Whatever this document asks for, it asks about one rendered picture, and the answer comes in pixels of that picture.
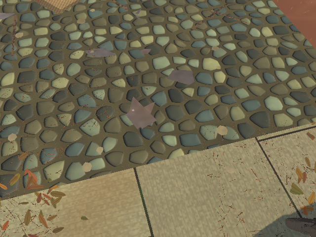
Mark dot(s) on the right robot hand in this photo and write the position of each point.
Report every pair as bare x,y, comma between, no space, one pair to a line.
306,226

